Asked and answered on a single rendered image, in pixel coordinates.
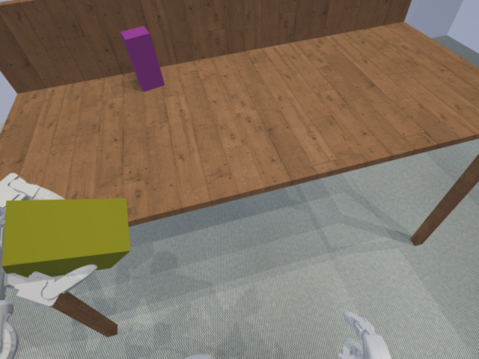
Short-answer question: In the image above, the table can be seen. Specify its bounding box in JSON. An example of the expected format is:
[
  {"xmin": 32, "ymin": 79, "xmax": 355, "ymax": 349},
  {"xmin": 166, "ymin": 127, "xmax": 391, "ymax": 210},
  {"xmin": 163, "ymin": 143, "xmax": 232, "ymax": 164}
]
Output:
[{"xmin": 0, "ymin": 0, "xmax": 479, "ymax": 337}]

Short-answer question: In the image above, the robot left forearm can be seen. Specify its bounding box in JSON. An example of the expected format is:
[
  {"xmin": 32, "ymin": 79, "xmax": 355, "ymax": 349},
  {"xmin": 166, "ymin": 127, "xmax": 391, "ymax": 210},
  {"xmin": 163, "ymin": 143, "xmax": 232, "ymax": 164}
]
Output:
[{"xmin": 0, "ymin": 300, "xmax": 19, "ymax": 359}]

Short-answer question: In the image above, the left robot hand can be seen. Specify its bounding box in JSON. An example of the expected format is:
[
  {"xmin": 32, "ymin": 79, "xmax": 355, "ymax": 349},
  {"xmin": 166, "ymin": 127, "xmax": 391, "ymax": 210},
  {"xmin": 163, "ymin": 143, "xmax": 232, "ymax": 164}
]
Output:
[{"xmin": 0, "ymin": 173, "xmax": 98, "ymax": 307}]

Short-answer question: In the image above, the sponge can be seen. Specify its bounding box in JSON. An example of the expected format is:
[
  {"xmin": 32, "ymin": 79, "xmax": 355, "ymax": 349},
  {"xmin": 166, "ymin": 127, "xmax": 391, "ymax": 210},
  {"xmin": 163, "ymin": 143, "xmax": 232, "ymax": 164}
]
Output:
[{"xmin": 2, "ymin": 198, "xmax": 130, "ymax": 277}]

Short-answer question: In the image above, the right robot hand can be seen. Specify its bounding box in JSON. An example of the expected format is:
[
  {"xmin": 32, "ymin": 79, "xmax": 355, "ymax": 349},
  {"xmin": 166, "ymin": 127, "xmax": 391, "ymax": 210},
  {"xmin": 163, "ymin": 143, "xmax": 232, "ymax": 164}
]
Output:
[{"xmin": 338, "ymin": 311, "xmax": 392, "ymax": 359}]

